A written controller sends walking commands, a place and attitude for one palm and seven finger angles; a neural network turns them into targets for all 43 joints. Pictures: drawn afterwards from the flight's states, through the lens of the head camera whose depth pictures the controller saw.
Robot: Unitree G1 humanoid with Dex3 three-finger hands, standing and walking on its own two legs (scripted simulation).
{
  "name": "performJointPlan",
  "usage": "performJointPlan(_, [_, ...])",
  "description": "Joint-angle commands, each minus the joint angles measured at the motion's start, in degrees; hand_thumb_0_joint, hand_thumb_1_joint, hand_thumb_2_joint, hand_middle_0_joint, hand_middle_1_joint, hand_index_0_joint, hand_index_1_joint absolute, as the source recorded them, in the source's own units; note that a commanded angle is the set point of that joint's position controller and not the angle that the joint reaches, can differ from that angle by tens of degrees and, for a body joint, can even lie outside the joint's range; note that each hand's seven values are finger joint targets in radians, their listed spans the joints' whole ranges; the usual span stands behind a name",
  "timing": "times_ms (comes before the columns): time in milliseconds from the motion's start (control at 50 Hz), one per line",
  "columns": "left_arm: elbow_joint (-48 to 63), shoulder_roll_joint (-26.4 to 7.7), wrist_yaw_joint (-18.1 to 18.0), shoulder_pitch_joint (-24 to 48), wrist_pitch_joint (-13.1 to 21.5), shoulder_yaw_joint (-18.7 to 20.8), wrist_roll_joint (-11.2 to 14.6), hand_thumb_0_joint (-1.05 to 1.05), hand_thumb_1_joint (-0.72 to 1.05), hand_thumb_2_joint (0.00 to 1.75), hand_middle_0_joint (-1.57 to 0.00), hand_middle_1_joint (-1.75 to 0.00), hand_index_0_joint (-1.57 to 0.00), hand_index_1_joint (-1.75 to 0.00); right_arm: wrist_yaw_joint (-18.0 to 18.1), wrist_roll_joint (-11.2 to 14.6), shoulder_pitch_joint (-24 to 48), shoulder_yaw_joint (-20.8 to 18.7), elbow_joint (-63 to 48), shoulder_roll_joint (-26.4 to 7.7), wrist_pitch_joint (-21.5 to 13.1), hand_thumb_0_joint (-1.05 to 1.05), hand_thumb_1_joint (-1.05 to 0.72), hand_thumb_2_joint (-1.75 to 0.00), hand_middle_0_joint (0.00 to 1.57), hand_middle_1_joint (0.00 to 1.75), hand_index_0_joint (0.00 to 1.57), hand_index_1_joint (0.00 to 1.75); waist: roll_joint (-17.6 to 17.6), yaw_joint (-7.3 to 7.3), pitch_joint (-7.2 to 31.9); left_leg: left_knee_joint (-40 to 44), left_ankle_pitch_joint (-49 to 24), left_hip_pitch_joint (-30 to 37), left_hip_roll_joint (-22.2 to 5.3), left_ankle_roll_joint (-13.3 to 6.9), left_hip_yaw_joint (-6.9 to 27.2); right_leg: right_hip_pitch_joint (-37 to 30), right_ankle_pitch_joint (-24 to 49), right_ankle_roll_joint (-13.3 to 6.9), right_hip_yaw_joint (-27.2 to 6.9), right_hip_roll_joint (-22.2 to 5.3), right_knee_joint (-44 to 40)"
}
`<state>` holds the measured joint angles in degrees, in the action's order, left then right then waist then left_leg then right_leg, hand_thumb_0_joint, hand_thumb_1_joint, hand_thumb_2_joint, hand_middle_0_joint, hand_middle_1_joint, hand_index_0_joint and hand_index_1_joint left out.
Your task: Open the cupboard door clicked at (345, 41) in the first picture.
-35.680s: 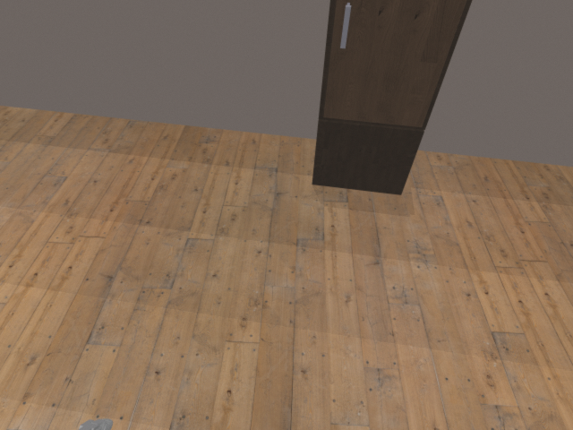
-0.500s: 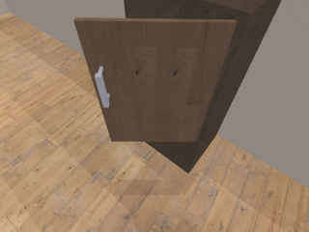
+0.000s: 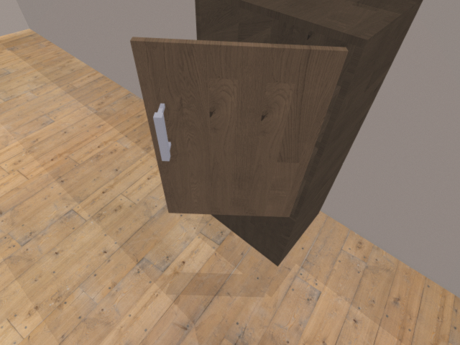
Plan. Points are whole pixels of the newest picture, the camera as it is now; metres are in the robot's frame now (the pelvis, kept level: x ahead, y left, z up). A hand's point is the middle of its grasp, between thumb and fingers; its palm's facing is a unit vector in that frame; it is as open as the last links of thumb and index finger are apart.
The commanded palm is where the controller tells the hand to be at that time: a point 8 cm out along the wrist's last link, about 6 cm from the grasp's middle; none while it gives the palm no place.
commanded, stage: look again from close up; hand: left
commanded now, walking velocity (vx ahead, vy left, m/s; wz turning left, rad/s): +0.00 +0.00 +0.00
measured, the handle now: (164, 133) +0.56 +0.20 +0.04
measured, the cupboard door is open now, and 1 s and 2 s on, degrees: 40 40 40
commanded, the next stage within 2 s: raise the hand with hooked fingers in 0.46 s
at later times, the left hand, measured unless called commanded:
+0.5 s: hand out of the picture +0.00 +0.17 -0.18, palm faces +0.05 -0.98 -0.20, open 7.4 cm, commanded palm none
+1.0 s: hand (127, 333) +0.15 +0.19 -0.07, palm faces +0.13 -0.99 +0.00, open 8.7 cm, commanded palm +0.13 +0.25 -0.04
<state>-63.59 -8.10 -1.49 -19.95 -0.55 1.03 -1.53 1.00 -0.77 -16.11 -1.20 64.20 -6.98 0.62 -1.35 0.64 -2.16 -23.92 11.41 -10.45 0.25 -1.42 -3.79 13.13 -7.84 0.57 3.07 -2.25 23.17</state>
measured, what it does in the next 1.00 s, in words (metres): lowers itself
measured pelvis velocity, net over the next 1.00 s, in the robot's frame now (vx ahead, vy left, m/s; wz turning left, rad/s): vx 0.00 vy -0.02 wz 0.05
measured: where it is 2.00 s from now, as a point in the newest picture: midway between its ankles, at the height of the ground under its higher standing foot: outside the picture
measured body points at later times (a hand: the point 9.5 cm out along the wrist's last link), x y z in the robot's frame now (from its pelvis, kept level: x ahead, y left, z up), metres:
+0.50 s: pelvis -0.01 -0.01 -0.01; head -0.03 +0.00 +0.44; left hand +0.00 +0.22 -0.16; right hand +0.02 -0.23 -0.16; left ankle +0.02 +0.10 -0.74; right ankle +0.05 -0.12 -0.74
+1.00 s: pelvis +0.00 -0.02 -0.09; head +0.03 +0.00 +0.36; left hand +0.14 +0.24 -0.07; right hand +0.24 -0.25 -0.11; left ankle +0.02 +0.10 -0.74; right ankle +0.05 -0.12 -0.74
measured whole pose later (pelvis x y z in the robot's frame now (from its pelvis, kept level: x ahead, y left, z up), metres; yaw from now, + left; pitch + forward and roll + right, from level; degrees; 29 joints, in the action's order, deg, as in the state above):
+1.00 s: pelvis +0.00 -0.02 -0.09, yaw +3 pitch +11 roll +0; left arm -3.7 -11.5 16.3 -29.9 26.1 9.7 15.7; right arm 1.8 2.4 -9.2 -3.4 26.2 -15.3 -15.5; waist -2.1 1.3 7.2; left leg -66.4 30.0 -47.1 -0.3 -0.2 0.0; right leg 48.7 -27.2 -1.3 3.4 -1.5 65.2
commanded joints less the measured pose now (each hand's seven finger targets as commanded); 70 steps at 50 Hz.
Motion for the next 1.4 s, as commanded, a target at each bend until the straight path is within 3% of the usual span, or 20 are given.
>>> performJointPlan(0, [0.3, -7.9, -2.2, -4.6, 3.4, -0.6, -0.2, 0.00, 0.90, 0.90, -0.20, -0.30, -0.20, -0.30, -0.3, 0.3, 2.2, 0.3, -6.9, -6.4, -2.4, 0.00, -0.90, -0.90, 0.20, 0.30, 0.20, 0.30, 1.7, -0.35, -1.9, -2.8, 1.0, -4.6, -4.3, 2.4, 3.2, 1.7, 9.3, -2.5, -6.8, -7.9, -2.1])
performJointPlan(40, [2.6, -7.1, -1.6, -2.2, 3.1, -0.5, 0.2, 0.00, 0.90, 0.90, -0.20, -0.30, -0.20, -0.30, -0.1, 0.1, -4.3, 0.1, -6.2, -6.0, -2.8, 0.00, -0.90, -0.90, 0.20, 0.30, 0.20, 0.30, 0.0, -2.13, 6.8, -2.0, 0.3, -0.5, -4.5, 1.4, 5.3, 0.1, -5.0, -3.3, -6.6, -6.7, -0.2])
performJointPlan(160, [4.2, -5.6, -0.9, -3.9, 1.5, -0.2, -0.2, 0.00, 0.90, 0.90, -0.20, -0.30, -0.20, -0.30, 0.0, -0.3, -2.7, -0.6, -8.6, -8.3, -1.7, 0.00, -0.90, -0.90, 0.20, 0.30, 0.20, 0.30, 0.8, -0.75, -5.3, 5.6, 17.6, -13.8, -5.4, -0.5, 9.3, 3.6, -15.5, -2.1, -4.8, -2.9, 0.7])
performJointPlan(520, [6.9, -7.1, -0.7, -1.6, 2.1, 0.2, 0.5, 0.00, 0.90, 0.90, -0.20, -0.30, -0.20, -0.30, -0.1, -0.1, -4.2, 0.3, -6.7, -7.4, -2.3, 0.00, -0.90, -0.90, 0.20, 0.30, 0.20, 0.30, 1.2, -0.51, -3.0, 4.6, 7.9, -10.0, -4.5, 0.0, 7.0, 0.8, -10.6, -2.6, -6.6, -4.7, -3.3])
performJointPlan(540, [4.2, -7.8, -2.6, -4.6, 1.6, -0.3, 0.1, 0.00, 0.90, 0.90, -0.20, -0.30, -0.20, -0.30, -0.3, 0.1, 1.6, 0.0, -9.1, -9.5, -1.8, 0.00, -0.90, -0.90, 0.20, 0.30, 0.20, 0.30, 2.8, 1.86, -6.0, -4.6, 8.0, -8.9, -5.8, 2.0, 1.2, 4.3, -5.3, -2.2, -5.4, -5.5, -1.2])
performJointPlan(560, [96.4, -20.7, -2.2, 41.5, 15.2, 8.4, 13.4, 0.00, 0.88, 0.89, -0.20, -0.32, -0.20, -0.32, 2.4, 3.6, 4.8, -0.4, -31.3, -17.4, -11.2, 0.00, -0.90, -0.90, 0.20, 0.30, 0.20, 0.30, 14.6, -6.83, 21.8, 2.4, 4.3, 5.1, 0.1, 0.8, 2.8, -3.5, -5.4, -2.3, -1.0, 0.1, 3.3])
performJointPlan(580, [81.3, -19.1, -5.3, 12.2, 12.7, 9.2, 9.3, 0.00, 0.85, 0.88, -0.20, -0.33, -0.20, -0.33, 4.8, 3.9, 8.3, 1.3, -27.2, -13.1, -16.7, 0.00, -0.90, -0.90, 0.20, 0.30, 0.20, 0.30, 17.5, 0.51, 19.1, 4.0, 11.6, 1.6, -1.4, 1.1, 3.6, -1.6, -11.4, -3.7, 1.3, 1.6, 8.0])
performJointPlan(600, [71.3, -6.8, -6.9, -4.5, 5.7, 2.9, 10.4, 0.00, 0.83, 0.87, -0.21, -0.34, -0.21, -0.34, 4.4, 4.8, 8.4, 0.8, -27.3, -10.8, -18.7, 0.00, -0.90, -0.90, 0.20, 0.30, 0.20, 0.30, 15.3, -0.88, 9.1, 5.9, 19.4, -8.7, -1.7, 2.8, 6.5, 4.2, -14.1, -2.7, 4.5, 2.4, 7.9])
performJointPlan(620, [68.1, -0.2, -5.9, -4.6, 5.2, -1.3, 12.2, 0.00, 0.81, 0.86, -0.21, -0.36, -0.21, -0.36, 4.2, 5.2, 5.7, 1.0, -25.8, -11.6, -19.7, 0.00, -0.90, -0.90, 0.20, 0.30, 0.20, 0.30, 8.6, -2.99, 0.6, 3.6, 19.9, -11.1, -0.4, 2.2, 6.3, 8.2, -14.0, -2.1, 4.4, 2.9, 7.3])
performJointPlan(660, [64.6, -3.4, -4.1, -1.0, 12.8, 2.0, 12.0, 0.00, 0.76, 0.84, -0.21, -0.39, -0.21, -0.39, 3.3, 2.9, 6.1, -0.8, -28.6, -14.2, -21.8, 0.00, -0.90, -0.90, 0.20, 0.30, 0.20, 0.30, -1.1, -4.18, -3.8, -4.3, 20.6, -17.3, 0.5, 1.8, 7.1, 16.5, -22.8, -1.2, 3.5, 2.2, 7.8])
performJointPlan(680, [58.4, -1.9, -1.7, -6.6, 17.1, 3.2, 12.7, 0.00, 0.74, 0.83, -0.21, -0.40, -0.21, -0.40, 2.7, 2.2, 6.3, -1.7, -29.9, -14.0, -22.0, 0.00, -0.90, -0.90, 0.20, 0.30, 0.20, 0.30, -8.7, -2.60, -3.8, -8.7, 20.2, -21.6, 0.6, 2.0, 6.6, 20.3, -26.8, -1.1, 3.7, 2.5, 10.1])
performJointPlan(740, [52.8, -1.0, 9.4, -14.9, 31.8, 5.2, 14.8, 0.00, 0.67, 0.80, -0.22, -0.45, -0.22, -0.45, -0.3, 1.2, 8.1, -3.7, -34.9, -13.7, -22.4, 0.00, -0.90, -0.90, 0.20, 0.30, 0.20, 0.30, -13.5, 1.41, 5.1, -22.4, 15.9, -30.5, 1.5, 2.3, 2.7, 26.1, -31.2, -1.6, 0.0, 1.7, 18.8])
performJointPlan(780, [52.8, -4.9, 17.1, -14.0, 38.9, 8.1, 15.6, 0.00, 0.62, 0.78, -0.22, -0.48, -0.22, -0.48, -1.7, 1.3, 9.7, -4.6, -38.7, -14.6, -22.2, 0.00, -0.90, -0.90, 0.20, 0.30, 0.20, 0.30, -9.1, 1.17, 8.7, -28.4, 15.9, -35.1, 2.2, 2.1, 2.4, 26.5, -30.0, -2.3, -2.8, 1.0, 22.9])
performJointPlan(800, [50.9, -9.2, 19.1, -17.2, 38.2, 13.3, 15.8, 0.00, 0.60, 0.77, -0.22, -0.50, -0.22, -0.50, -1.9, 2.0, 9.6, -5.0, -40.4, -14.6, -21.4, 0.00, -0.90, -0.90, 0.20, 0.30, 0.20, 0.30, -2.2, 3.36, 10.1, -29.3, 15.9, -36.2, 2.6, 1.8, 1.8, 25.6, -29.8, -3.0, -4.7, 0.4, 23.9])
performJointPlan(840, [59.1, -11.2, 20.8, -12.8, 34.6, 14.7, 18.6, 0.00, 0.55, 0.75, -0.22, -0.53, -0.22, -0.53, -1.1, 3.4, 11.2, -4.4, -44.6, -14.5, -20.1, 0.00, -0.90, -0.90, 0.20, 0.30, 0.20, 0.30, -1.0, 3.59, 13.2, -28.0, 22.1, -39.2, 2.8, 1.2, 1.6, 25.6, -36.3, -2.2, -6.0, 0.1, 24.0])
performJointPlan(900, [75.0, -13.7, 18.5, -6.2, 31.8, 16.5, 21.0, 0.00, 0.48, 0.72, -0.23, -0.57, -0.23, -0.57, 0.9, 3.6, 9.8, -3.7, -47.3, -14.0, -18.8, 0.00, -0.90, -0.90, 0.20, 0.30, 0.20, 0.30, 2.0, 2.33, 16.0, -29.4, 22.0, -38.1, 1.9, 0.4, 3.6, 26.4, -36.0, -2.1, -6.7, 1.2, 25.5])
performJointPlan(980, [87.0, -12.7, 15.3, -2.8, 34.2, 13.8, 18.4, 0.00, 0.39, 0.68, -0.24, -0.63, -0.24, -0.63, 1.8, 2.7, 6.1, -3.2, -44.7, -13.0, -17.9, 0.00, -0.90, -0.90, 0.20, 0.30, 0.20, 0.30, 7.7, -0.97, 18.8, -32.2, 10.2, -32.7, 0.3, -0.3, 5.3, 28.4, -19.0, -2.5, -3.3, 2.8, 29.0])
performJointPlan(1080, [79.1, -12.0, 20.3, -2.4, 30.4, 11.8, 18.2, 0.00, 0.27, 0.63, -0.25, -0.70, -0.25, -0.70, 2.5, 2.7, 4.9, -2.7, -41.1, -14.2, -18.3, 0.00, -0.90, -0.90, 0.20, 0.30, 0.20, 0.30, 6.3, -3.68, 18.2, -34.0, 5.9, -32.2, -0.1, -0.3, 6.5, 29.9, -11.4, -1.8, -1.1, 3.3, 30.0])
performJointPlan(1200, [76.2, -16.7, 23.2, -6.6, 20.2, 21.0, 21.8, 0.00, 0.13, 0.57, -0.25, -0.80, -0.25, -0.80, 3.0, 3.2, 6.8, -2.6, -42.2, -13.6, -17.0, 0.00, -0.90, -0.90, 0.20, 0.30, 0.20, 0.30, 5.1, 1.29, 25.1, -30.9, -3.0, -29.3, 0.5, 0.2, 6.2, 18.8, -2.1, -2.0, -0.3, 3.2, 28.9])
performJointPlan(1380, [74.0, -15.7, 21.5, -4.4, 23.0, 21.6, 22.5, 0.00, -0.08, 0.48, -0.27, -0.93, -0.27, -0.93, 2.6, 2.9, 4.8, -2.5, -41.6, -13.8, -16.6, 0.00, -0.90, -0.90, 0.20, 0.30, 0.20, 0.30, 1.9, -0.22, 21.4, -28.4, -3.3, -28.8, 0.3, 0.6, 5.8, 19.8, -1.4, -1.2, 0.6, 2.7, 27.4])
